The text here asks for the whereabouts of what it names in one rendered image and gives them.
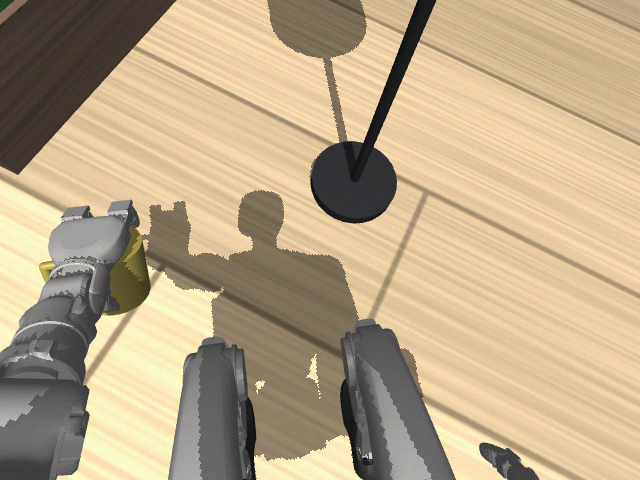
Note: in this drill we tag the mug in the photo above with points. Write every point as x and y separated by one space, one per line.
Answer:
130 283

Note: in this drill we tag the left robot hand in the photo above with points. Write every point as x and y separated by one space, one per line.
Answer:
101 239

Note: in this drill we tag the right robot foot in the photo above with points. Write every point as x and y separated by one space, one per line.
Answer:
363 467

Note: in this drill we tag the right robot hand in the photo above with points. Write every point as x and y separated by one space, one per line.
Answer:
508 464

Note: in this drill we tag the left robot arm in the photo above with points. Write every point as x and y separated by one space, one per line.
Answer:
43 420

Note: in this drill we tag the bed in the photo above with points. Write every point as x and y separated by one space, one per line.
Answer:
53 56

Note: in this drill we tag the floor lamp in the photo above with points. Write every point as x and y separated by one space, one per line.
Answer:
352 181

